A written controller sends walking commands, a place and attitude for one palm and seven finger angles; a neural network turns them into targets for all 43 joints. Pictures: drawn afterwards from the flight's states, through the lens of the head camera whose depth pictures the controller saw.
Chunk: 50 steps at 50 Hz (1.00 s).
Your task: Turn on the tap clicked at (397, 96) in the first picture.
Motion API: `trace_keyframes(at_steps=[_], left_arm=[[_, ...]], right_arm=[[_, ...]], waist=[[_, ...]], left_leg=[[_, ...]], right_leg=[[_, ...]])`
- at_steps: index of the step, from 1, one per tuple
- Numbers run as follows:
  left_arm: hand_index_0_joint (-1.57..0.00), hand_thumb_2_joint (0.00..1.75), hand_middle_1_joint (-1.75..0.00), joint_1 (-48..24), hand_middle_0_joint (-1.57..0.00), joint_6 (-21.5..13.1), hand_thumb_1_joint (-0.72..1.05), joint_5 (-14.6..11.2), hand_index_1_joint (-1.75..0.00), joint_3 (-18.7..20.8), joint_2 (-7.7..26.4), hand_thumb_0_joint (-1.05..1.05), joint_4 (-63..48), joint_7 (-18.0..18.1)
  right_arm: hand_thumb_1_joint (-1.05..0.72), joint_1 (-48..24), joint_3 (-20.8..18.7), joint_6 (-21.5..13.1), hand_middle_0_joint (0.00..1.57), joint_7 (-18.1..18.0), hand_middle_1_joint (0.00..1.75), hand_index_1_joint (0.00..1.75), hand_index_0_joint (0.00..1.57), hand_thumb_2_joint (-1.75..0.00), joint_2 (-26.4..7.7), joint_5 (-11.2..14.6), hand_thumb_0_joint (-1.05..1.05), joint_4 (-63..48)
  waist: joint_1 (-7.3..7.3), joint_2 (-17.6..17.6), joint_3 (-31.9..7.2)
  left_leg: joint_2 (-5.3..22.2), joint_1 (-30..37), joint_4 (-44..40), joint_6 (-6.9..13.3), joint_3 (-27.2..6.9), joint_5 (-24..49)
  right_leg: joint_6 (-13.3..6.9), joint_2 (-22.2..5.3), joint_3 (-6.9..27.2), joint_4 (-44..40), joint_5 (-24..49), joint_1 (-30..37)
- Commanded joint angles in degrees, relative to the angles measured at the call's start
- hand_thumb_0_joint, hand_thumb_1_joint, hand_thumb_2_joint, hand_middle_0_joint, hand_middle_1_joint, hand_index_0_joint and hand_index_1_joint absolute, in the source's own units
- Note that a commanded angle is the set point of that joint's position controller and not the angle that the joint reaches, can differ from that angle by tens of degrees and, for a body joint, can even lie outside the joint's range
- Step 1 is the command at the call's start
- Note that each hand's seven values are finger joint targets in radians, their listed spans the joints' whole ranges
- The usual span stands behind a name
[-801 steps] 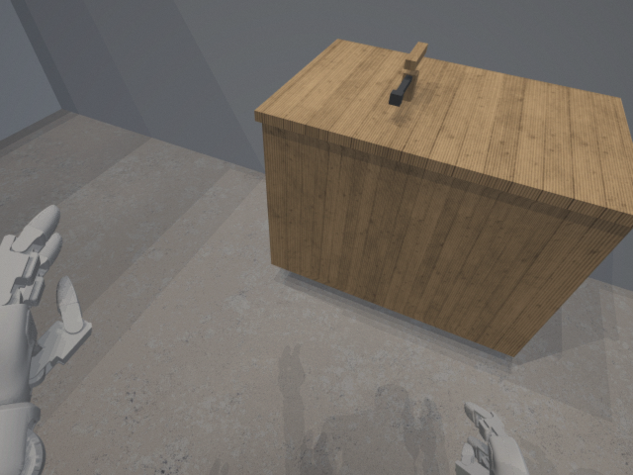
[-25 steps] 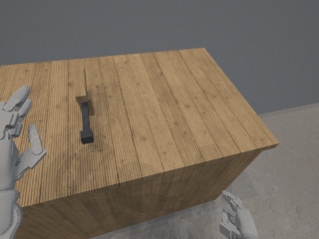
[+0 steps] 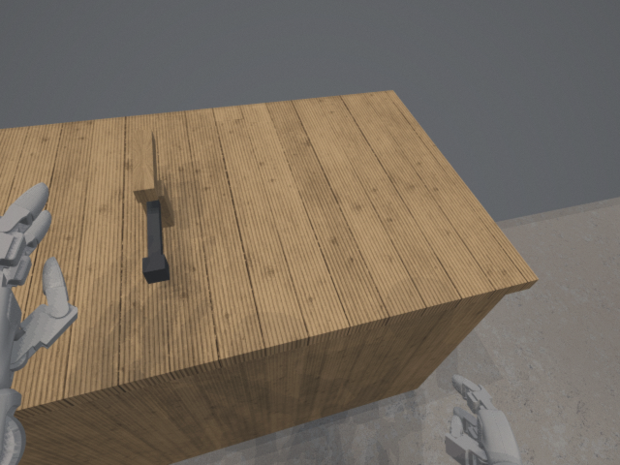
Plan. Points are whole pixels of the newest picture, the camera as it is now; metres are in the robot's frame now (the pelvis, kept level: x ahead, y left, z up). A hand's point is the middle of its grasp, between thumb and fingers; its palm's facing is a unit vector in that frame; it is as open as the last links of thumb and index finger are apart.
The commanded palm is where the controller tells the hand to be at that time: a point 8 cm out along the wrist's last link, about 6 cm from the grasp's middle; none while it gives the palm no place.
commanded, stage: come to a stop and stand still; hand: left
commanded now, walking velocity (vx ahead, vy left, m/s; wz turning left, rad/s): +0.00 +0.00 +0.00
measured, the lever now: (156, 269) +0.34 +0.25 +0.03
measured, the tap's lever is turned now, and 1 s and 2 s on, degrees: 0 0 0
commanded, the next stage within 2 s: look again from close up in 0.42 s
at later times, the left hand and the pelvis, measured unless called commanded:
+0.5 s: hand (90, 317) +0.21 +0.23 +0.15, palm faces +0.35 -0.86 -0.37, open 7.4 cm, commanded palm +0.15 +0.27 +0.17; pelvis -0.01 -0.01 +0.00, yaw +0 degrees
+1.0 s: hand (89, 300) +0.22 +0.24 +0.15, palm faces +0.36 -0.87 -0.35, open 7.4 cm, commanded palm +0.17 +0.27 +0.17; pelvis +0.01 -0.01 +0.00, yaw +0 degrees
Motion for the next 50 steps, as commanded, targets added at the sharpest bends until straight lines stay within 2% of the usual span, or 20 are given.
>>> trace_keyframes(at_steps=[1,4,5,9,10,14,15,19,20,22,24,25,29,30,35,39,40,43,49,50], left_arm=[[-0.2,0.9,-0.3,-6.2,-0.2,-3.6,0.9,-0.1,-0.3,5.2,8.8,0.0,-13.2,1.5],[-0.2,0.9,-0.3,-7.3,-0.2,-3.5,0.9,0.2,-0.3,6.2,10.1,0.0,-13.7,1.9],[-0.2,0.9,-0.3,-7.1,-0.2,-3.5,0.9,0.0,-0.3,4.5,8.0,0.0,-12.2,1.7],[-0.2,0.9,-0.3,-6.1,-0.2,-3.2,0.9,0.1,-0.3,6.1,9.5,0.0,-11.7,1.8],[-0.2,0.9,-0.3,-5.9,-0.2,-3.1,0.9,-0.1,-0.3,4.4,7.5,0.0,-10.2,1.6],[-0.2,0.9,-0.3,-4.2,-0.2,-2.9,0.9,-0.1,-0.3,6.0,9.2,0.0,-10.5,1.6],[-0.2,0.9,-0.3,-4.4,-0.2,-2.9,0.9,-0.3,-0.3,4.5,7.5,0.0,-9.8,1.3],[-0.2,0.9,-0.3,-5.2,-0.2,-2.8,0.9,-0.1,-0.3,6.1,9.7,0.0,-11.9,1.5],[-0.2,0.9,-0.3,-5.0,-0.2,-2.8,0.9,-0.3,-0.3,4.9,8.2,0.0,-11.0,1.4],[-0.2,0.9,-0.3,-5.5,-0.2,-2.9,0.9,-0.2,-0.3,5.5,9.1,0.0,-12.2,1.4],[-0.2,0.9,-0.3,-4.9,-0.2,-2.8,0.9,-0.1,-0.3,6.5,10.2,0.0,-12.8,1.6],[-0.2,0.9,-0.3,-5.0,-0.2,-2.8,0.9,-0.3,-0.3,4.9,8.4,0.0,-12.1,1.4],[-0.2,0.9,-0.3,-3.9,-0.2,-2.7,0.9,-0.3,-0.3,6.6,9.9,0.0,-13.3,1.6],[-0.2,0.9,-0.3,-3.5,-0.2,-2.7,0.9,-0.5,-0.3,5.4,8.6,0.0,-12.2,1.4],[-0.2,0.9,-0.3,-3.1,-0.2,-2.4,0.9,-0.6,-0.3,5.1,8.2,0.0,-11.5,1.4],[-0.2,0.9,-0.3,-3.3,-0.2,-2.2,0.9,-0.5,-0.3,6.6,9.7,0.0,-12.6,1.6],[-0.2,0.9,-0.3,-3.0,-0.2,-2.2,0.9,-0.7,-0.3,5.3,8.3,0.0,-11.2,1.4],[-0.2,0.9,-0.3,-4.4,-0.2,-2.0,0.9,-0.6,-0.3,5.2,8.5,0.0,-12.5,1.4],[-0.2,0.9,-0.3,-5.8,-0.2,-1.9,0.9,-1.0,-0.3,6.3,9.9,0.0,-14.4,1.4],[-0.2,0.9,-0.3,-6.1,-0.2,-1.9,0.9,-1.2,-0.3,5.1,8.7,0.0,-13.7,1.1]], right_arm=[[-0.9,-5.0,-2.8,-3.3,0.2,-0.9,0.3,0.3,0.2,-0.9,-7.5,0.1,0.0,-8.9],[-0.9,-6.0,-2.7,-3.6,0.2,-1.1,0.3,0.3,0.2,-0.9,-7.4,0.3,0.0,-8.5],[-0.9,-5.2,-2.5,-3.5,0.2,-1.1,0.3,0.3,0.2,-0.9,-7.6,-0.1,0.0,-8.3],[-0.9,-5.7,-2.7,-3.6,0.2,-1.0,0.3,0.3,0.2,-0.9,-7.5,0.3,0.0,-8.4],[-0.9,-5.1,-2.4,-3.4,0.2,-0.9,0.3,0.3,0.2,-0.9,-7.5,0.0,0.0,-8.5],[-0.9,-5.8,-2.5,-3.4,0.2,-0.9,0.3,0.3,0.2,-0.9,-7.3,0.4,0.0,-8.7],[-0.9,-5.0,-2.4,-3.2,0.2,-0.9,0.3,0.3,0.2,-0.9,-7.6,0.0,0.0,-8.5],[-0.9,-5.8,-2.5,-3.5,0.2,-1.0,0.3,0.3,0.2,-0.9,-7.6,0.5,0.0,-8.7],[-0.9,-5.1,-2.4,-3.4,0.2,-1.0,0.3,0.3,0.2,-0.9,-7.7,0.1,0.0,-8.6],[-0.9,-4.9,-2.6,-3.8,0.2,-1.0,0.3,0.3,0.2,-0.9,-7.6,0.3,0.0,-8.8],[-0.9,-5.7,-2.4,-4.0,0.2,-1.1,0.3,0.3,0.2,-0.9,-7.4,0.5,0.0,-8.6],[-0.9,-4.9,-2.4,-3.8,0.2,-1.1,0.3,0.3,0.2,-0.9,-7.7,0.1,0.0,-8.4],[-0.9,-5.5,-2.6,-4.1,0.2,-1.1,0.3,0.3,0.2,-0.9,-7.5,0.5,0.0,-8.3],[-0.9,-4.8,-2.5,-3.9,0.2,-1.0,0.3,0.3,0.2,-0.9,-7.6,0.1,0.0,-8.2],[-0.9,-4.7,-2.4,-3.6,0.2,-1.0,0.3,0.3,0.2,-0.9,-7.6,0.1,0.0,-8.1],[-0.9,-5.3,-2.6,-3.5,0.2,-1.1,0.3,0.3,0.2,-0.9,-7.3,0.5,0.0,-8.3],[-0.9,-4.7,-2.4,-3.2,0.2,-1.1,0.3,0.3,0.2,-0.9,-7.5,0.0,0.0,-8.2],[-0.9,-4.5,-2.7,-3.3,0.2,-1.1,0.3,0.3,0.2,-0.9,-7.5,0.3,0.0,-8.7],[-0.9,-5.3,-2.5,-2.9,0.2,-1.1,0.3,0.3,0.2,-0.9,-6.9,0.5,0.0,-8.8],[-0.9,-4.7,-2.4,-2.5,0.2,-1.0,0.3,0.3,0.2,-0.9,-7.1,0.1,0.0,-8.8]], waist=[[-0.55,5.0,-9.1],[-0.5,5.1,-8.2],[-0.56,4.3,-8.0],[-0.49,4.7,-7.9],[-0.57,4.0,-7.5],[-0.44,4.2,-7.5],[-0.55,3.4,-7.9],[-0.53,4.0,-7.9],[-0.56,3.8,-8.0],[-0.48,4.1,-8.6],[-0.45,4.2,-8.8],[-0.53,3.9,-8.7],[-0.44,4.5,-10.3],[-0.45,4.5,-10.1],[-0.54,4.2,-9.1],[-0.57,4.2,-9.7],[-0.59,3.3,-9.5],[-0.62,3.9,-10.0],[-0.72,6.3,-10.4],[-0.78,6.6,-9.9]], left_leg=[[6.0,-0.3,-5.8,-2.8,-5.9,2.9],[5.9,0.0,-5.8,-2.4,-5.7,0.7],[5.7,-0.2,-6.1,-2.3,-5.9,0.6],[5.8,-0.3,-6.0,-2.3,-5.8,0.8],[5.6,-0.6,-6.4,-2.3,-5.9,0.0],[5.9,-0.6,-6.9,-2.2,-6.1,-0.5],[5.8,-1.1,-7.1,-2.3,-6.0,-0.7],[6.0,-0.8,-7.0,-2.2,-6.1,-0.2],[5.8,-1.0,-7.4,-2.2,-6.1,-0.3],[6.1,-0.7,-7.1,-2.2,-6.1,-0.3],[6.1,0.0,-7.0,-2.2,-6.2,0.7],[5.9,-0.5,-7.2,-2.2,-6.0,1.3],[6.1,0.8,-6.0,-2.5,-5.9,5.3],[5.9,0.3,-6.3,-2.4,-5.9,5.5],[6.1,-0.1,-6.7,-2.5,-6.3,6.1],[6.4,1.0,-5.8,-2.5,-6.0,7.3],[6.3,0.6,-6.0,-2.4,-5.9,7.2],[6.5,1.0,-5.5,-2.5,-6.0,7.6],[7.9,4.1,-6.7,-4.2,-7.0,16.1],[8.4,3.5,-7.3,-4.3,-7.2,16.7]], right_leg=[[-2.1,-3.8,4.5,-2.8,5.9,4.6],[-2.1,-3.9,5.0,-3.8,3.6,2.9],[-2.2,-3.6,4.7,-4.2,3.1,2.8],[-2.2,-3.8,5.1,-4.6,2.6,3.0],[-2.1,-3.5,4.8,-4.9,1.3,2.4],[-2.0,-3.5,4.9,-5.0,0.9,2.3],[-1.9,-3.2,4.5,-5.0,0.3,2.7],[-1.9,-3.2,4.7,-4.6,0.8,2.7],[-1.8,-3.0,4.4,-4.6,0.6,2.9],[-1.8,-3.2,4.8,-4.1,1.2,3.3],[-1.8,-3.2,4.7,-3.8,2.4,3.2],[-1.8,-2.9,4.2,-3.7,2.6,3.4],[-1.9,-3.4,4.3,-2.6,6.5,4.7],[-1.8,-3.2,3.9,-2.7,6.5,4.9],[-1.8,-3.1,3.8,-2.7,6.8,4.5],[-1.9,-3.6,4.3,-2.5,8.3,4.6],[-1.8,-3.4,3.9,-2.8,8.2,4.6],[-2.0,-3.8,4.6,-2.4,9.0,5.0],[-1.5,-1.8,2.6,-0.7,9.8,4.0],[-1.3,-1.2,1.9,-0.5,8.5,3.7]])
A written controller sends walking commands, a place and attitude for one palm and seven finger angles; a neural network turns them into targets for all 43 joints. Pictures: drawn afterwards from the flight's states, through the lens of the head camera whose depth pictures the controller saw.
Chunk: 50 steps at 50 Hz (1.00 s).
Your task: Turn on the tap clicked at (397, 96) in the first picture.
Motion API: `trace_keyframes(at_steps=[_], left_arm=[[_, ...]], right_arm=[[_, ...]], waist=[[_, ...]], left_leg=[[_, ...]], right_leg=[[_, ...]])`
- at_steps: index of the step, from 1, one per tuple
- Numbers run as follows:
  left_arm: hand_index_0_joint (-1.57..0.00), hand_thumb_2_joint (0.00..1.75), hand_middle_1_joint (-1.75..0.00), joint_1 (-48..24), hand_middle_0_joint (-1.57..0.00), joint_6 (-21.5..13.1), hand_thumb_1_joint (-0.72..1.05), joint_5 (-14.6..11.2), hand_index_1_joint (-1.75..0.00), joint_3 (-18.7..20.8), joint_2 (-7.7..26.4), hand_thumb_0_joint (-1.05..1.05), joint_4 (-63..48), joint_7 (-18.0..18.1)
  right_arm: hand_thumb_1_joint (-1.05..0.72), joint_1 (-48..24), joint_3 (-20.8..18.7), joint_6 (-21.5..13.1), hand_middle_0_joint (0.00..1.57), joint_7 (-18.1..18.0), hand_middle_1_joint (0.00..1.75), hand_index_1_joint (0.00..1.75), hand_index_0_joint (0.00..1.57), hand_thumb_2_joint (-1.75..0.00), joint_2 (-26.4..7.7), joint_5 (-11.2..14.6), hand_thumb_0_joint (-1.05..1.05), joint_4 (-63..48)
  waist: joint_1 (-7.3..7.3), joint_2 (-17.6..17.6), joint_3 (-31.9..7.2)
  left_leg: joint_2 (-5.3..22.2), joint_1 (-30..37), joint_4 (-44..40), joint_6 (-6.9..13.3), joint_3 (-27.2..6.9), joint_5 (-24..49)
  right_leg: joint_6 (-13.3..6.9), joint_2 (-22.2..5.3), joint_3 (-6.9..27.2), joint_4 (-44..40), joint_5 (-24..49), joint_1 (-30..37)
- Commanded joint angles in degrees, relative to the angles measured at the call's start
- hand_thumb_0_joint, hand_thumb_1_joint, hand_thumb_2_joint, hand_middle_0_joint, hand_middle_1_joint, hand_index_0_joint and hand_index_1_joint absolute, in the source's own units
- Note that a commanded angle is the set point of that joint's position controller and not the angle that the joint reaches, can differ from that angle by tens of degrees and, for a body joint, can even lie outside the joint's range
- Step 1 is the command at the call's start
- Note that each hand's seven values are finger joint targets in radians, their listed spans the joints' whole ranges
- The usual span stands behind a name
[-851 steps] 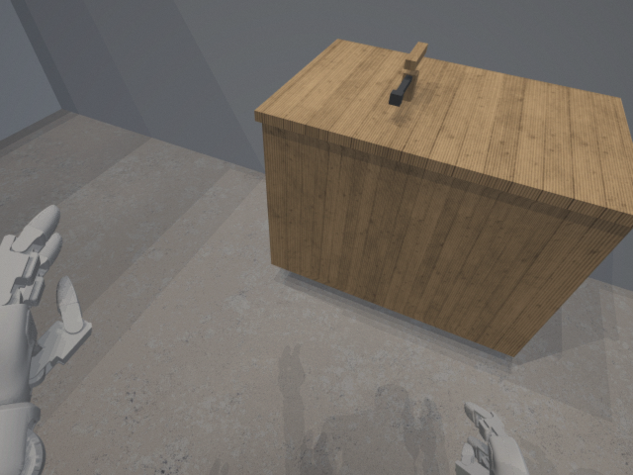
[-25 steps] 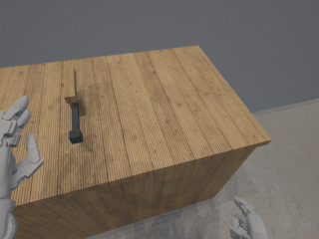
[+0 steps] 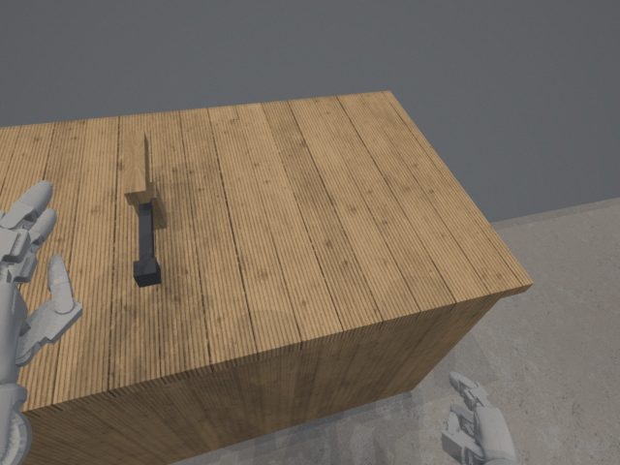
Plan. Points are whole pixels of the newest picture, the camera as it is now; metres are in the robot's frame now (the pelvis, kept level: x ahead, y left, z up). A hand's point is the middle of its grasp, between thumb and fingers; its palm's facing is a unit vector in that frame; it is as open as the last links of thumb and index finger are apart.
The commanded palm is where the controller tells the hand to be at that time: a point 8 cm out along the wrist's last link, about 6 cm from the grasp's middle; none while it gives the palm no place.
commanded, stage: shuffle to correct the standing spot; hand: left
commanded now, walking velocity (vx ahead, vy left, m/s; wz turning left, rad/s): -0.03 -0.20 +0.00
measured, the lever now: (147, 272) +0.33 +0.26 +0.03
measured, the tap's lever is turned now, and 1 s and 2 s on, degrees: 0 0 0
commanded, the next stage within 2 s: come to a stop and stand still in 0.38 s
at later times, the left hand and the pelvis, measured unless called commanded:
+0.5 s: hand (138, 315) +0.21 +0.19 +0.15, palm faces +0.32 -0.86 -0.40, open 7.4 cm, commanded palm +0.16 +0.23 +0.17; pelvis -0.01 -0.05 -0.01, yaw +0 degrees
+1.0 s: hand (76, 269) +0.24 +0.25 +0.18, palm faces +0.46 -0.76 -0.45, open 7.4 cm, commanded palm +0.16 +0.24 +0.17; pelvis -0.01 -0.04 +0.00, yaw +0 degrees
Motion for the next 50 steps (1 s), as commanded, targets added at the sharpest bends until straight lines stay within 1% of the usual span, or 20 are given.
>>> trace_keyframes(at_steps=[1,4,7,14,15,19,20,25,27,33,36,38,39,44,45,46,47,48,49,50], left_arm=[[-0.2,0.9,-0.3,-5.7,-0.2,-3.8,0.9,-0.4,-0.3,6.6,9.5,0.0,-13.8,0.9],[-0.2,0.9,-0.3,-4.6,-0.2,-3.4,0.9,-0.5,-0.3,6.9,9.5,0.0,-13.4,0.7],[-0.2,0.9,-0.3,-4.3,-0.2,-3.5,0.9,-0.6,-0.3,6.8,9.1,0.0,-12.8,0.4],[-0.2,0.9,-0.3,-1.2,-0.2,-3.1,0.9,-1.2,-0.3,8.7,10.6,0.0,-15.1,0.2],[-0.2,0.9,-0.3,-1.5,-0.2,-3.1,0.9,-1.4,-0.3,7.3,9.1,0.0,-14.7,-0.1],[-0.2,0.9,-0.3,-0.8,-0.2,-2.5,0.9,-1.8,-0.3,9.4,11.2,0.0,-14.9,0.0],[-0.2,0.9,-0.3,-1.5,-0.2,-2.5,0.9,-2.0,-0.3,7.9,9.7,0.0,-14.7,-0.2],[-0.2,0.9,-0.3,-0.9,-0.2,-1.9,0.9,-2.2,-0.3,7.8,9.8,0.0,-13.6,0.2],[-0.2,0.9,-0.3,-0.4,-0.2,-1.6,0.9,-2.3,-0.3,8.0,9.8,0.0,-13.0,0.9],[-0.2,0.9,-0.3,1.5,-0.2,-1.1,0.9,-1.7,-0.3,8.3,10.1,0.0,-10.7,2.2],[-0.2,0.9,-0.3,-0.1,-0.2,-1.7,0.9,-1.4,-0.3,7.9,10.2,0.0,-11.1,2.4],[-0.2,0.9,-0.3,-0.5,-0.2,-1.9,0.9,-1.2,-0.3,7.8,10.2,0.0,-10.9,2.5],[-0.2,0.9,-0.3,-1.4,-0.2,-1.9,0.9,-1.0,-0.3,7.7,10.9,0.0,-12.3,2.6],[-0.2,0.9,-0.3,-1.8,-0.2,-1.6,0.9,-0.7,-0.3,6.6,10.0,0.0,-12.5,2.7],[-0.2,0.9,-0.3,-56.8,-0.2,-7.1,0.9,7.1,-0.3,38.8,52.7,0.0,-22.2,2.4],[-0.2,0.9,-0.3,-26.5,-0.2,-5.6,0.9,3.0,-0.3,18.5,21.2,0.0,8.6,0.1],[-0.2,0.9,-0.3,-11.3,-0.2,-6.5,0.9,1.5,-0.3,15.5,16.5,0.0,6.0,0.6],[-0.2,0.9,-0.3,-6.3,-0.2,-6.4,0.9,0.6,-0.3,9.6,10.1,0.0,7.6,0.5],[-0.2,0.9,-0.3,-2.3,-0.2,-6.9,0.9,-0.3,-0.3,3.3,3.7,0.0,4.7,-0.1],[-0.2,0.9,-0.3,-3.7,-0.2,-7.4,0.9,-0.3,-0.3,4.2,6.3,0.0,-3.2,0.1]], right_arm=[[-0.9,-3.9,-3.5,-2.5,0.2,-0.2,0.3,0.3,0.2,-0.9,-7.6,0.2,0.0,-9.3],[-0.9,-4.3,-3.3,-2.2,0.2,0.3,0.3,0.3,0.2,-0.9,-7.2,0.4,0.0,-9.5],[-0.9,-3.5,-3.8,-1.9,0.2,0.6,0.3,0.3,0.2,-0.9,-7.4,0.1,0.0,-10.0],[-0.9,-3.9,-4.1,-1.9,0.2,0.8,0.3,0.3,0.2,-0.9,-7.4,0.5,0.0,-10.7],[-0.9,-3.3,-4.0,-1.7,0.2,0.8,0.3,0.3,0.2,-0.9,-7.6,0.2,0.0,-10.5],[-0.9,-3.6,-4.4,-1.9,0.2,0.3,0.3,0.3,0.2,-0.9,-7.5,0.6,0.0,-10.5],[-0.9,-3.2,-4.3,-1.7,0.2,0.3,0.3,0.3,0.2,-0.9,-7.8,0.2,0.0,-10.2],[-0.9,-3.3,-4.3,-1.8,0.2,0.0,0.3,0.3,0.2,-0.9,-7.8,0.4,0.0,-9.9],[-0.9,-3.2,-4.2,-1.9,0.2,0.0,0.3,0.3,0.2,-0.9,-7.6,0.8,0.0,-9.9],[-0.9,-4.2,-3.3,-1.5,0.2,-0.2,0.3,0.3,0.2,-0.9,-7.7,1.2,0.0,-9.0],[-0.9,-4.7,-3.2,-1.5,0.2,-0.3,0.3,0.3,0.2,-0.9,-7.9,1.2,0.0,-8.5],[-0.9,-4.9,-3.1,-1.7,0.2,-0.3,0.3,0.3,0.2,-0.9,-7.9,1.0,0.0,-8.3],[-0.9,-6.0,-3.1,-1.7,0.2,-0.4,0.3,0.3,0.2,-0.9,-8.0,1.1,0.0,-7.9],[-0.9,-5.4,-3.3,-1.9,0.2,-0.5,0.3,0.3,0.2,-0.9,-8.1,0.9,0.0,-7.9],[-0.9,5.5,-5.3,-4.9,0.2,-1.3,0.3,0.3,0.2,-0.9,-8.2,-0.7,0.0,-6.6],[-0.9,0.7,-2.8,-5.0,0.2,-0.9,0.3,0.3,0.2,-0.9,-3.9,-0.6,0.0,-4.8],[-0.9,-0.7,-4.1,-5.7,0.2,-0.4,0.3,0.3,0.2,-0.9,-6.4,-0.2,0.0,-8.7],[-0.9,-0.4,-3.9,-5.8,0.2,0.1,0.3,0.3,0.2,-0.9,-7.4,0.1,0.0,-7.6],[-0.9,-2.0,-3.5,-5.6,0.2,1.1,0.3,0.3,0.2,-0.9,-6.9,0.8,0.0,-7.1],[-0.9,-1.0,-4.2,-5.6,0.2,1.7,0.3,0.3,0.2,-0.9,-8.5,0.3,0.0,-7.7]], waist=[[-0.89,8.0,-10.0],[-1.02,9.5,-9.2],[-0.92,9.5,-9.3],[-1.13,7.3,-11.9],[-1.32,7.3,-11.5],[-1.33,6.0,-11.9],[-1.47,5.4,-11.8],[-1.65,4.8,-10.5],[-1.52,4.5,-10.4],[-1.13,-1.9,-7.0],[-0.99,-0.4,-7.4],[-0.66,-0.3,-7.9],[-0.55,1.8,-8.2],[-0.8,2.6,-10.3],[0.25,-10.2,-2.0],[0.62,-8.9,-13.3],[2.95,-7.4,-8.4],[2.14,-3.3,-11.6],[1.25,6.6,-15.0],[1.05,8.0,-15.6]], left_leg=[[8.6,3.5,-5.3,-4.0,-7.6,17.7],[9.3,3.5,-6.0,-4.6,-7.7,17.7],[10.9,1.5,-6.7,-4.0,-8.5,13.8],[10.4,2.5,-2.3,-3.0,-6.8,14.3],[10.1,1.4,-2.4,-2.6,-6.6,13.3],[10.2,1.6,0.0,-2.0,-6.0,11.8],[9.7,0.9,0.3,-1.9,-5.7,10.7],[8.0,-0.4,2.6,-1.5,-4.2,3.3],[5.6,-0.9,4.5,-1.7,-3.3,-0.7],[3.2,-4.3,9.5,-1.4,-3.3,-1.3],[3.5,-3.6,7.0,-1.1,-3.7,0.8],[3.9,-2.5,5.6,-0.7,-3.6,2.7],[4.6,-1.1,4.0,-0.7,-3.7,4.8],[5.9,2.8,2.4,-0.6,-4.4,11.5],[1.5,-6.4,10.3,-2.3,3.6,7.3],[-2.6,-5.0,10.4,-1.2,0.9,4.5],[0.2,-7.4,11.0,-2.3,-0.6,0.7],[1.5,-7.0,6.9,-1.5,-1.4,-0.6],[1.8,-1.7,0.8,-0.8,-0.6,6.6],[3.0,0.7,0.0,-1.1,-1.4,13.1]], right_leg=[[-0.8,-1.8,2.1,0.4,8.2,3.5],[-0.8,-1.2,1.4,1.1,5.9,2.2],[-0.7,-1.1,1.3,1.6,2.8,2.7],[-1.3,-2.2,2.1,0.7,8.6,2.8],[-1.2,-1.9,1.9,0.7,8.6,2.8],[-1.7,-3.0,3.4,0.9,10.3,1.8],[-1.8,-2.9,3.3,0.7,10.0,1.7],[-2.5,-4.5,5.9,-0.6,6.6,-0.6],[-2.6,-6.5,9.5,-3.4,2.3,-1.1],[-1.0,-11.1,14.4,-8.7,-0.7,-2.0],[-0.5,-11.2,13.1,-6.8,3.7,-0.4],[1.2,-10.4,12.6,-6.0,6.9,0.8],[1.0,-10.3,11.4,-4.5,9.9,1.4],[0.5,-7.8,7.9,-0.9,16.2,3.4],[8.8,-5.9,10.2,-9.2,27.7,-3.2],[2.5,-8.9,10.1,-0.4,32.7,6.2],[3.2,-11.2,14.8,-1.9,39.6,7.5],[0.7,-12.0,12.5,1.0,37.5,12.3],[0.2,-10.5,9.7,3.9,31.8,12.0],[0.6,-8.0,7.9,4.3,24.4,9.7]])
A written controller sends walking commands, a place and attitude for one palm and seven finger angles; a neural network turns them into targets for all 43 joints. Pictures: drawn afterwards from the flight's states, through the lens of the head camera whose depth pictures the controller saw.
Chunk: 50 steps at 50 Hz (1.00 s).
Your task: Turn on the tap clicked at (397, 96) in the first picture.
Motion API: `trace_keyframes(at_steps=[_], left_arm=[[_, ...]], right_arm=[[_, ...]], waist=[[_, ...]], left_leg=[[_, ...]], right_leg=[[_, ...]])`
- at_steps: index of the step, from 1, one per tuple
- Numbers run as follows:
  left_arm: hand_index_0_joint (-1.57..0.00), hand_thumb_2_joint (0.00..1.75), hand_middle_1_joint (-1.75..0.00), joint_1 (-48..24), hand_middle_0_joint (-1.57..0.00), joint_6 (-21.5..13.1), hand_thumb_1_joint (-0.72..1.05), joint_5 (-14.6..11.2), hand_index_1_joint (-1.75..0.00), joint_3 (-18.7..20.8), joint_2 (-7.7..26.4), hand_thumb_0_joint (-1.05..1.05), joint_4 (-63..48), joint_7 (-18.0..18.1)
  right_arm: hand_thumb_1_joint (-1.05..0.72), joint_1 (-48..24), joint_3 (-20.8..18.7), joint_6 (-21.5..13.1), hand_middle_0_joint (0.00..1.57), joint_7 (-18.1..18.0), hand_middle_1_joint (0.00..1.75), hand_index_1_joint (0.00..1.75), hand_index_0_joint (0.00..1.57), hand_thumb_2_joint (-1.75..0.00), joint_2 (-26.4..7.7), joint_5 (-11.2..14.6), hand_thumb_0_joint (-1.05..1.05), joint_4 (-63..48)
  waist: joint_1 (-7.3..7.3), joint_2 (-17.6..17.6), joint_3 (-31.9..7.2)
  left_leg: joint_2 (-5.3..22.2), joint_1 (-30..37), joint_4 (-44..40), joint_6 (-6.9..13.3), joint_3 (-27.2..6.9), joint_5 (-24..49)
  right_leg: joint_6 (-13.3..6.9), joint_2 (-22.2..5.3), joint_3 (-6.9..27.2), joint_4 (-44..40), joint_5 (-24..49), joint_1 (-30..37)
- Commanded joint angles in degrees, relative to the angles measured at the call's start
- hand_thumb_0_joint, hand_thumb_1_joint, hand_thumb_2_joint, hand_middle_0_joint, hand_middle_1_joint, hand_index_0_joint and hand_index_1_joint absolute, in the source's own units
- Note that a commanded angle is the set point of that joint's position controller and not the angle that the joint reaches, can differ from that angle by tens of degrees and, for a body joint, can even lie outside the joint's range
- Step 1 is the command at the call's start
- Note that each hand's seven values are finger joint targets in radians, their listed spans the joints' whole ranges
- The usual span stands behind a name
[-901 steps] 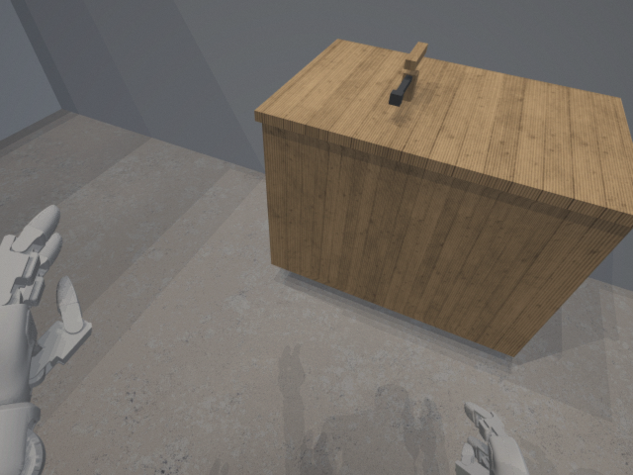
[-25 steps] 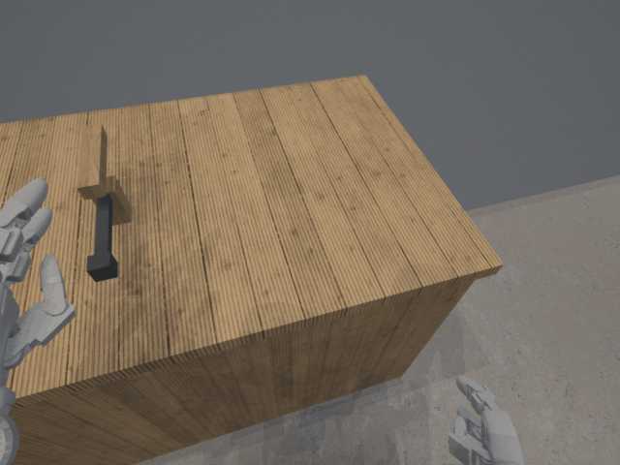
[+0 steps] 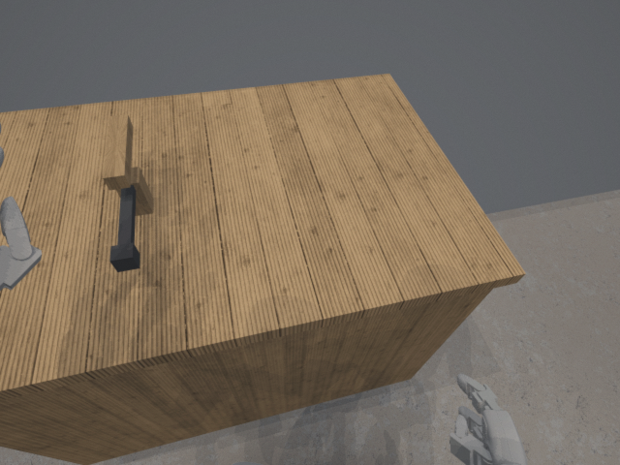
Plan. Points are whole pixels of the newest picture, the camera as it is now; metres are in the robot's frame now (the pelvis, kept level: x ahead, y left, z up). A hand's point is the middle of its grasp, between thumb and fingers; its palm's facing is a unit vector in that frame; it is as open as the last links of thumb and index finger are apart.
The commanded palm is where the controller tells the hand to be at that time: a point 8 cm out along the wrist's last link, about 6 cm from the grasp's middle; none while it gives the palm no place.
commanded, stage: come to a stop and stand still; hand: left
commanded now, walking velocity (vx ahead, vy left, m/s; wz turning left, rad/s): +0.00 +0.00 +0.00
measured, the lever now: (125, 257) +0.33 +0.30 +0.03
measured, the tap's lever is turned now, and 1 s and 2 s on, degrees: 0 0 0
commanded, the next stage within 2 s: look again from close up in 0.58 s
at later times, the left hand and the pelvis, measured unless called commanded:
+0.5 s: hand out of the picture +0.20 +0.32 +0.17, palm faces +0.40 -0.86 -0.32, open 7.4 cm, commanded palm +0.14 +0.36 +0.17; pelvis -0.02 +0.08 +0.00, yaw +0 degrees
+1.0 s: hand (13, 321) +0.19 +0.30 +0.15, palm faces +0.38 -0.85 -0.36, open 7.4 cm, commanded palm +0.13 +0.33 +0.17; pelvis -0.02 +0.05 +0.00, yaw +1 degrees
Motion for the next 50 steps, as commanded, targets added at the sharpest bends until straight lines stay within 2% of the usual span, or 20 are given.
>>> trace_keyframes(at_steps=[1,3,5,7,8,9,12,15,20,24,28,29,30,34,39,40,44,45,49,50], left_arm=[[-0.2,0.9,-0.3,8.5,-0.2,-4.0,0.9,-1.5,-0.3,-4.2,-1.9,0.0,-15.2,0.4],[-0.2,0.9,-0.3,8.2,-0.2,-3.7,0.9,-1.1,-0.3,-5.2,-1.1,0.0,-19.3,0.7],[-0.2,0.9,-0.3,9.1,-0.2,-3.8,0.9,-0.8,-0.3,-1.6,2.2,0.0,-21.6,1.2],[-0.2,0.9,-0.3,6.9,-0.2,-4.1,0.9,-0.9,-0.3,3.1,5.8,0.0,-21.8,1.5],[-0.2,0.9,-0.3,5.4,-0.2,-4.3,0.9,-0.9,-0.3,4.1,6.4,0.0,-21.8,1.6],[-0.2,0.9,-0.3,3.5,-0.2,-4.6,0.9,-0.9,-0.3,7.4,9.8,0.0,-23.7,1.9],[-0.2,0.9,-0.3,0.2,-0.2,-5.3,0.9,-0.8,-0.3,4.7,6.6,0.0,-21.7,1.3],[-0.2,0.9,-0.3,-1.8,-0.2,-6.2,0.9,-0.3,-0.3,0.9,3.2,0.0,-22.1,0.6],[-0.2,0.9,-0.3,4.1,-0.2,-5.0,0.9,0.4,-0.3,-3.9,-1.7,0.0,-18.1,0.6],[-0.2,0.9,-0.3,2.9,-0.2,-4.1,0.9,0.8,-0.3,-0.4,1.7,0.0,-17.4,1.2],[-0.2,0.9,-0.3,3.7,-0.2,-4.4,0.9,0.3,-0.3,1.3,2.8,0.0,-18.7,1.0],[-0.2,0.9,-0.3,3.5,-0.2,-4.5,0.9,0.3,-0.3,2.9,4.6,0.0,-21.4,1.2],[-0.2,0.9,-0.3,3.7,-0.2,-4.8,0.9,0.1,-0.3,1.4,2.9,0.0,-21.1,0.9],[-0.2,0.9,-0.3,5.4,-0.2,-5.0,0.9,0.4,-0.3,1.7,3.4,0.0,-24.0,1.0],[-0.2,0.9,-0.3,7.6,-0.2,-4.3,0.9,0.7,-0.3,0.5,1.8,0.0,-19.5,1.2],[-0.2,0.9,-0.3,7.7,-0.2,-4.1,0.9,0.5,-0.3,-1.0,0.2,0.0,-17.1,0.9],[-0.2,0.9,-0.3,6.1,-0.2,-3.5,0.9,0.7,-0.3,0.2,1.8,0.0,-16.5,1.2],[-0.2,0.9,-0.3,5.9,-0.2,-3.5,0.9,0.4,-0.3,-1.3,0.3,0.0,-15.1,0.9],[-0.2,0.9,-0.3,4.3,-0.2,-3.2,0.9,0.5,-0.3,0.0,2.6,0.0,-18.5,1.2],[-0.2,0.9,-0.3,4.1,-0.2,-3.3,0.9,0.2,-0.3,-1.9,0.7,0.0,-17.8,1.0]], right_arm=[[-0.9,-2.0,-3.3,-4.1,0.2,1.8,0.3,0.3,0.2,-0.9,-7.6,0.3,0.0,-8.8],[-0.9,-3.0,-3.3,-4.6,0.2,2.3,0.3,0.3,0.2,-0.9,-7.8,0.2,0.0,-9.6],[-0.9,-4.4,-2.5,-4.5,0.2,2.0,0.3,0.3,0.2,-0.9,-7.3,0.0,0.0,-9.9],[-0.9,-4.9,-2.3,-4.3,0.2,1.2,0.3,0.3,0.2,-0.9,-7.1,-0.1,0.0,-10.6],[-0.9,-5.1,-2.3,-4.2,0.2,0.7,0.3,0.3,0.2,-0.9,-6.9,0.0,0.0,-10.7],[-0.9,-5.8,-2.0,-4.1,0.2,0.3,0.3,0.3,0.2,-0.9,-6.8,0.1,0.0,-10.6],[-0.9,-4.0,-2.1,-4.4,0.2,0.0,0.3,0.3,0.2,-0.9,-6.3,-0.2,0.0,-10.4],[-0.9,-3.4,-1.9,-5.4,0.2,0.5,0.3,0.3,0.2,-0.9,-6.5,-0.6,0.0,-9.3],[-0.9,-1.9,-2.2,-5.4,0.2,1.9,0.3,0.3,0.2,-0.9,-7.1,-0.6,0.0,-8.4],[-0.9,-3.8,-2.2,-4.2,0.2,1.5,0.3,0.3,0.2,-0.9,-7.1,-0.2,0.0,-8.4],[-0.9,-4.2,-2.0,-3.1,0.2,0.8,0.3,0.3,0.2,-0.9,-6.6,-0.4,0.0,-9.6],[-0.9,-5.3,-1.7,-3.0,0.2,0.7,0.3,0.3,0.2,-0.9,-6.4,-0.2,0.0,-9.9],[-0.9,-4.8,-1.7,-2.9,0.2,0.6,0.3,0.3,0.2,-0.9,-6.7,-0.5,0.0,-9.6],[-0.9,-5.4,-1.8,-3.5,0.2,0.5,0.3,0.3,0.2,-0.9,-6.5,-0.1,0.0,-10.1],[-0.9,-4.5,-2.1,-3.2,0.2,0.4,0.3,0.3,0.2,-0.9,-6.9,0.1,0.0,-9.4],[-0.9,-3.8,-1.9,-2.8,0.2,0.4,0.3,0.3,0.2,-0.9,-7.2,-0.3,0.0,-9.0],[-0.9,-4.6,-2.1,-2.6,0.2,-0.1,0.3,0.3,0.2,-0.9,-7.1,0.3,0.0,-9.3],[-0.9,-4.2,-2.0,-2.3,0.2,-0.2,0.3,0.3,0.2,-0.9,-7.4,-0.2,0.0,-9.0],[-0.9,-5.8,-1.9,-2.7,0.2,-0.4,0.3,0.3,0.2,-0.9,-7.0,0.2,0.0,-9.5],[-0.9,-5.3,-1.6,-2.6,0.2,-0.4,0.3,0.3,0.2,-0.9,-7.2,-0.3,0.0,-9.4]], waist=[[-1.33,6.9,-16.8],[-1.53,3.1,-14.7],[-1.71,3.1,-13.5],[-1.8,1.2,-11.8],[-2.05,2.1,-10.8],[-2.1,4.7,-10.8],[-2.42,11.2,-9.6],[-2.68,13.7,-9.2],[-2.63,6.9,-11.0],[-2.66,4.1,-10.3],[-2.48,5.0,-11.1],[-2.54,5.8,-11.9],[-2.61,6.4,-11.9],[-2.6,8.4,-12.3],[-2.82,7.6,-10.6],[-2.91,6.7,-9.5],[-3.04,3.3,-8.7],[-3.1,2.3,-8.6],[-2.97,3.3,-8.7],[-3.06,3.5,-8.6]], left_leg=[[2.8,6.0,-6.1,1.2,-2.6,17.5],[4.6,5.9,-6.9,1.5,-5.1,18.5],[6.0,3.4,-9.3,1.5,-7.4,17.5],[6.2,-0.2,-11.0,1.0,-8.4,11.4],[6.0,-1.5,-11.7,0.9,-8.4,7.9],[6.0,-1.1,-12.6,0.7,-8.5,7.1],[7.2,-1.7,-14.7,-0.5,-9.8,3.0],[8.1,0.3,-16.9,-1.5,-10.7,0.5],[7.5,5.0,-14.0,-3.2,-9.6,7.7],[6.6,5.6,-14.5,-5.8,-9.4,9.1],[6.3,2.9,-15.1,-4.6,-9.1,2.5],[5.7,3.9,-14.8,-4.4,-8.5,3.4],[5.5,3.3,-15.3,-4.4,-8.9,3.1],[5.3,4.3,-14.4,-4.1,-8.2,4.0],[5.0,3.6,-13.8,-3.6,-7.3,2.7],[4.9,2.0,-14.6,-3.2,-7.7,0.6],[3.9,2.5,-12.8,-1.8,-6.6,-1.1],[3.7,2.0,-12.7,-1.2,-6.5,-1.5],[2.9,3.2,-11.3,-0.3,-5.9,-1.5],[2.7,2.7,-11.5,-0.1,-6.1,-1.8]], right_leg=[[4.1,-9.9,8.1,2.3,18.6,9.5],[4.0,-7.7,7.2,1.9,11.8,7.1],[2.8,-6.5,4.0,4.2,7.8,6.4],[2.6,-6.3,3.9,4.2,4.4,7.4],[2.5,-6.3,4.0,4.1,3.4,7.5],[2.6,-5.9,3.3,5.2,3.0,7.2],[2.2,-5.7,2.8,5.7,-0.6,6.3],[2.1,-5.2,2.4,7.1,-3.5,4.0],[2.0,-5.3,3.4,3.1,-1.1,2.6],[2.0,-5.0,3.4,0.7,1.3,3.3],[2.0,-5.7,3.8,-0.5,1.5,6.3],[2.0,-5.6,3.6,-0.6,2.2,6.6],[2.0,-5.3,3.2,-0.6,2.2,6.8],[2.0,-5.3,3.3,-0.6,3.3,7.4],[1.9,-5.6,3.9,-2.2,3.3,6.3],[2.0,-5.4,3.8,-2.8,2.5,6.1],[1.8,-6.3,5.4,-5.2,2.2,4.8],[1.9,-6.2,5.4,-5.8,1.5,4.4],[1.7,-6.8,7.1,-6.9,1.2,3.7],[1.7,-6.7,6.6,-7.2,0.3,3.7]])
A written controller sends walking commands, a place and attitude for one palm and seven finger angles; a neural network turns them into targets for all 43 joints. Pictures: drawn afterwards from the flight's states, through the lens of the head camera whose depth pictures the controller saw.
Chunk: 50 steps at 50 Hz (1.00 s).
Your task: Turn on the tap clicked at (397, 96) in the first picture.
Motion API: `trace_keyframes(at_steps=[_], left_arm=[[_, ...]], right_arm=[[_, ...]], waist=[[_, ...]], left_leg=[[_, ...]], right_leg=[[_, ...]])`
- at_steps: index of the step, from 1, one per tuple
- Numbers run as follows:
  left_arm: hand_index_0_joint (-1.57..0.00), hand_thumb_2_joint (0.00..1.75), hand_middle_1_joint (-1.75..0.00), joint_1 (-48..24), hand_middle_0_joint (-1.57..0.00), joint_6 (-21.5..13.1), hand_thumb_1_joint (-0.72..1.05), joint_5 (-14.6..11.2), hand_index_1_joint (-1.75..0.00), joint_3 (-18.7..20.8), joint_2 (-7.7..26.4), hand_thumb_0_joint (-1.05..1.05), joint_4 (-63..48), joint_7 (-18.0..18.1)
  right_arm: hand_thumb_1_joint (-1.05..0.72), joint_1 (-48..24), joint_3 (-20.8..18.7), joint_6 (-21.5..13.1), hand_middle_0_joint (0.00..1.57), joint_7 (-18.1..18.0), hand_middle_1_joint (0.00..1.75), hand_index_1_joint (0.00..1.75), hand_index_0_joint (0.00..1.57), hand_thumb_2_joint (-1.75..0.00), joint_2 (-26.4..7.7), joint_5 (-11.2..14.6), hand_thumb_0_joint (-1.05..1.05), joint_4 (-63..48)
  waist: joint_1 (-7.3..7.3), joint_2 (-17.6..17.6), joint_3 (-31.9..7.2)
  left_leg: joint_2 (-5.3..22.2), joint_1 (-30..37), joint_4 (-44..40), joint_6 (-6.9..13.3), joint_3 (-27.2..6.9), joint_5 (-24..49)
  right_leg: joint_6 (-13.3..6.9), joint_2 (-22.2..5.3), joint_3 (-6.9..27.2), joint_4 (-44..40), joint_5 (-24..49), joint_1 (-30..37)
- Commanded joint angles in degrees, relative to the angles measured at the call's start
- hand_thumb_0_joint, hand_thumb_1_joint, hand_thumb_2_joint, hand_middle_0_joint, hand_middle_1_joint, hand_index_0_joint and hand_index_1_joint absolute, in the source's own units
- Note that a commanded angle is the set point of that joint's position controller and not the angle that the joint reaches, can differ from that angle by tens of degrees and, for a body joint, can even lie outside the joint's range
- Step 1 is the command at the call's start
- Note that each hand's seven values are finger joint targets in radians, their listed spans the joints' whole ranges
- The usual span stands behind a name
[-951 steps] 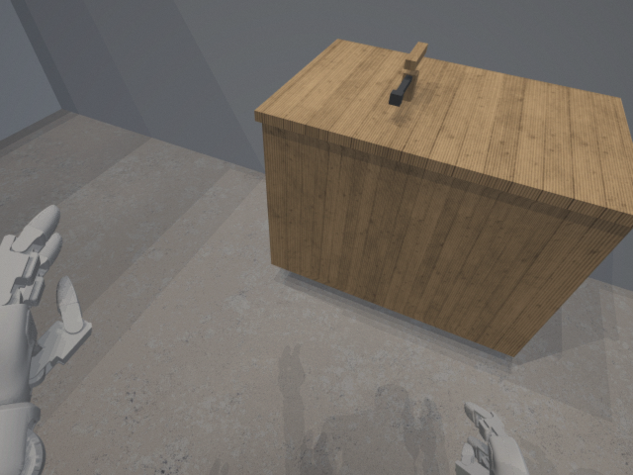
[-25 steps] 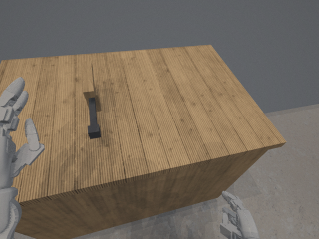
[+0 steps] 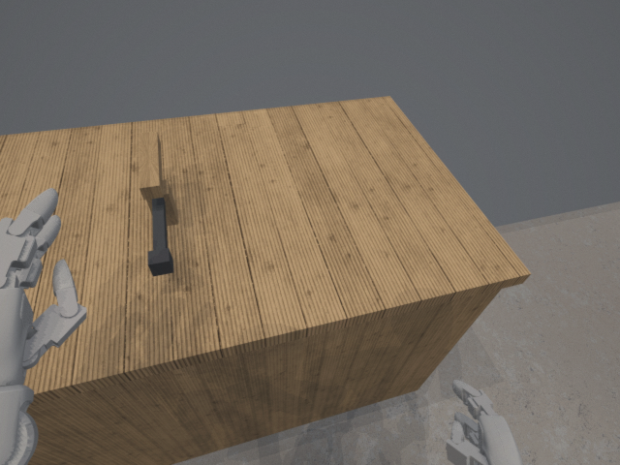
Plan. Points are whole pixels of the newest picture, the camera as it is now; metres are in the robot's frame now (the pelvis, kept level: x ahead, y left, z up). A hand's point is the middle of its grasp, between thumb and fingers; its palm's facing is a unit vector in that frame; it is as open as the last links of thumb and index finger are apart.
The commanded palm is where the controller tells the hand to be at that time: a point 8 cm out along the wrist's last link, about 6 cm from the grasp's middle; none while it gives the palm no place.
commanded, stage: shuffle to correct the standing spot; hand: left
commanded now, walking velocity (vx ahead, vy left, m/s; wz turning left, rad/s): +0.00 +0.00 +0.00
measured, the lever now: (160, 262) +0.36 +0.25 +0.03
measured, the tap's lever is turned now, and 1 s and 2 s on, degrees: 0 0 0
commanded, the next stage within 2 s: come to a stop and stand still in 0.66 s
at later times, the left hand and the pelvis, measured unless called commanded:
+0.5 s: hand (149, 288) +0.24 +0.19 +0.15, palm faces +0.30 -0.88 -0.37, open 7.4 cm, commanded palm +0.18 +0.23 +0.17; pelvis +0.02 -0.04 +0.00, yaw -1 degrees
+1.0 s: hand (180, 301) +0.23 +0.16 +0.15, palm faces +0.33 -0.86 -0.38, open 7.4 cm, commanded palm +0.18 +0.20 +0.17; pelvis +0.02 -0.08 -0.01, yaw +0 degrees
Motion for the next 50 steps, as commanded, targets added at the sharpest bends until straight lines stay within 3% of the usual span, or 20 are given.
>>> trace_keyframes(at_steps=[1,4,5,9,10,13,15,19,20,24,25,29,30,38,39,40,43,48,50], left_arm=[[-0.2,0.9,-0.3,-7.1,-0.2,-3.6,0.9,-0.3,-0.3,5.1,9.5,0.0,-15.3,1.2],[-0.2,0.9,-0.3,-5.5,-0.2,-3.3,0.9,-0.4,-0.3,7.4,11.6,0.0,-16.2,1.6],[-0.2,0.9,-0.3,-5.0,-0.2,-3.3,0.9,-0.8,-0.3,6.0,9.8,0.0,-14.9,1.3],[-0.2,0.9,-0.3,-4.1,-0.2,-2.6,0.9,-1.3,-0.3,8.3,11.5,0.0,-14.2,1.3],[-0.2,0.9,-0.3,-4.3,-0.2,-2.5,0.9,-1.5,-0.3,6.7,9.7,0.0,-13.7,1.0],[-0.2,0.9,-0.3,-4.5,-0.2,-1.8,0.9,-1.8,-0.3,7.2,10.3,0.0,-13.5,0.7],[-0.2,0.9,-0.3,-4.2,-0.2,-1.3,0.9,-2.0,-0.3,6.3,9.5,0.0,-13.7,0.4],[-0.2,0.9,-0.3,-3.8,-0.2,-0.5,0.9,-2.2,-0.3,7.5,11.3,0.0,-16.3,0.3],[-0.2,0.9,-0.3,-3.6,-0.2,-0.4,0.9,-2.4,-0.3,6.4,10.0,0.0,-16.2,0.0],[-0.2,0.9,-0.3,-2.7,-0.2,-0.1,0.9,-2.6,-0.3,9.6,13.2,0.0,-19.0,0.2],[-0.2,0.9,-0.3,-2.1,-0.2,0.0,0.9,-2.9,-0.3,8.3,11.5,0.0,-18.4,-0.1],[-0.2,0.9,-0.3,-0.1,-0.2,0.5,0.9,-3.4,-0.3,10.5,13.4,0.0,-19.5,-0.2],[-0.2,0.9,-0.3,0.1,-0.2,0.6,0.9,-3.7,-0.3,8.9,11.6,0.0,-18.4,-0.5],[-0.2,0.9,-0.3,0.3,-0.2,1.5,0.9,-4.2,-0.3,9.4,12.0,0.0,-17.6,-0.6],[-0.2,0.9,-0.3,0.7,-0.2,1.7,0.9,-4.1,-0.3,10.0,12.6,0.0,-18.0,-0.2],[-0.2,0.9,-0.3,0.5,-0.2,1.5,0.9,-4.1,-0.3,8.5,11.0,0.0,-17.1,-0.1],[-0.2,0.9,-0.3,1.2,-0.2,1.4,0.9,-3.8,-0.3,9.1,11.4,0.0,-16.2,1.1],[-0.2,0.9,-0.3,0.7,-0.2,1.1,0.9,-3.3,-0.3,8.7,11.4,0.0,-15.7,1.9],[-0.2,0.9,-0.3,0.2,-0.2,1.0,0.9,-3.1,-0.3,7.8,10.8,0.0,-15.6,2.0]], right_arm=[[-0.9,-6.4,-2.9,-3.4,0.2,-0.6,0.3,0.3,0.2,-0.9,-7.3,0.2,0.0,-9.5],[-0.9,-6.8,-2.7,-3.7,0.2,-0.7,0.3,0.3,0.2,-0.9,-7.1,0.3,0.0,-9.2],[-0.9,-6.1,-2.4,-3.4,0.2,-0.7,0.3,0.3,0.2,-0.9,-7.0,-0.1,0.0,-8.9],[-0.9,-6.3,-2.7,-3.2,0.2,-0.9,0.3,0.3,0.2,-0.9,-6.6,0.4,0.0,-9.1],[-0.9,-5.7,-2.7,-2.9,0.2,-0.8,0.3,0.3,0.2,-0.9,-6.8,0.1,0.0,-9.0],[-0.9,-5.4,-3.2,-2.6,0.2,-0.7,0.3,0.3,0.2,-0.9,-6.8,0.3,0.0,-9.7],[-0.9,-5.4,-3.1,-2.3,0.2,-0.5,0.3,0.3,0.2,-0.9,-6.9,0.2,0.0,-9.5],[-0.9,-6.2,-3.3,-2.0,0.2,-0.3,0.3,0.3,0.2,-0.9,-6.5,0.6,0.0,-10.3],[-0.9,-5.5,-3.3,-1.8,0.2,-0.2,0.3,0.3,0.2,-0.9,-6.8,0.2,0.0,-10.2],[-0.9,-6.1,-3.6,-1.6,0.2,-0.4,0.3,0.3,0.2,-0.9,-6.4,0.4,0.0,-10.8],[-0.9,-5.3,-3.6,-1.4,0.2,-0.4,0.3,0.3,0.2,-0.9,-6.7,0.0,0.0,-10.6],[-0.9,-5.6,-4.2,-1.4,0.2,-0.6,0.3,0.3,0.2,-0.9,-6.6,0.4,0.0,-11.1],[-0.9,-4.9,-4.0,-1.1,0.2,-0.6,0.3,0.3,0.2,-0.9,-6.8,0.0,0.0,-11.0],[-0.9,-4.0,-5.0,-0.7,0.2,-1.1,0.3,0.3,0.2,-0.9,-7.2,0.3,0.0,-11.0],[-0.9,-5.3,-4.5,-0.8,0.2,-1.1,0.3,0.3,0.2,-0.9,-6.9,0.6,0.0,-10.9],[-0.9,-4.9,-4.1,-0.6,0.2,-1.0,0.3,0.3,0.2,-0.9,-6.9,0.3,0.0,-10.7],[-0.9,-5.5,-3.8,-0.6,0.2,-1.0,0.3,0.3,0.2,-0.9,-6.6,0.8,0.0,-10.7],[-0.9,-6.1,-3.2,-0.4,0.2,-1.0,0.3,0.3,0.2,-0.9,-6.7,0.8,0.0,-9.9],[-0.9,-6.7,-2.8,-0.2,0.2,-1.2,0.3,0.3,0.2,-0.9,-6.7,0.5,0.0,-9.3]], waist=[[-0.77,4.2,-6.5],[-0.52,4.9,-7.1],[-0.63,4.1,-7.4],[-0.56,4.2,-7.2],[-0.72,4.0,-7.5],[-0.61,2.9,-8.2],[-0.81,3.8,-8.9],[-0.69,4.4,-9.6],[-0.88,4.4,-9.9],[-0.72,5.5,-10.3],[-0.93,4.6,-10.7],[-0.97,5.1,-11.4],[-1.19,4.6,-11.0],[-1.47,1.2,-10.3],[-1.49,2.8,-10.1],[-1.67,1.9,-10.1],[-1.18,0.4,-9.7],[-1.07,-0.4,-7.5],[-1.16,0.9,-7.4]], left_leg=[[6.0,0.8,-5.3,-2.7,-6.8,-4.3],[5.7,1.5,-4.7,-2.7,-6.6,-2.7],[5.8,1.6,-5.4,-2.8,-6.7,-2.5],[7.2,2.6,-7.1,-3.5,-7.1,-1.4],[7.5,2.3,-7.6,-3.4,-7.3,-1.2],[8.7,3.5,-6.4,-3.3,-6.7,2.4],[8.7,4.1,-5.9,-3.3,-6.3,4.6],[9.4,5.5,-3.5,-3.3,-5.6,9.2],[9.4,4.8,-3.4,-3.1,-5.5,8.9],[9.8,4.7,-1.0,-2.7,-5.0,10.0],[9.6,4.4,-0.5,-2.5,-4.8,9.8],[9.9,5.7,2.0,-2.6,-4.1,13.4],[9.8,4.6,2.1,-2.4,-4.0,12.2],[8.6,3.4,5.3,-2.4,-2.1,6.2],[8.1,4.0,5.2,-2.4,-1.9,6.3],[7.2,3.0,5.7,-2.3,-1.6,4.8],[5.3,1.1,7.3,-2.3,-1.4,0.9],[5.2,1.6,5.7,-1.8,-2.6,0.9],[5.8,3.6,3.7,-1.4,-2.8,3.1]], right_leg=[[-1.7,-4.3,5.5,-4.4,-1.4,0.9],[-1.8,-4.4,5.8,-4.4,0.0,1.1],[-1.7,-3.9,5.0,-4.3,-0.3,1.2],[-1.2,-2.5,4.2,-3.0,0.8,0.8],[-1.0,-2.0,3.6,-2.6,1.1,1.1],[-0.8,-2.4,3.9,-1.8,3.8,1.2],[-0.7,-1.9,3.2,-1.4,4.7,1.1],[-0.8,-2.2,3.4,-0.5,7.1,0.6],[-0.8,-2.1,3.1,-0.5,6.9,0.9],[-1.2,-2.7,4.0,0.0,8.6,0.7],[-1.2,-2.6,3.8,0.0,9.0,0.9],[-1.5,-3.3,4.7,0.9,12.9,0.2],[-1.3,-3.0,4.3,0.7,12.2,0.3],[-0.8,-4.7,6.7,0.1,13.0,-1.4],[-0.7,-5.0,7.0,-0.2,13.6,-2.1],[0.1,-5.2,7.0,-1.1,12.7,-1.3],[1.9,-7.6,10.9,-4.2,10.5,0.1],[2.8,-7.9,11.3,-6.8,5.9,-1.1],[2.9,-6.9,9.3,-6.3,6.9,-1.3]])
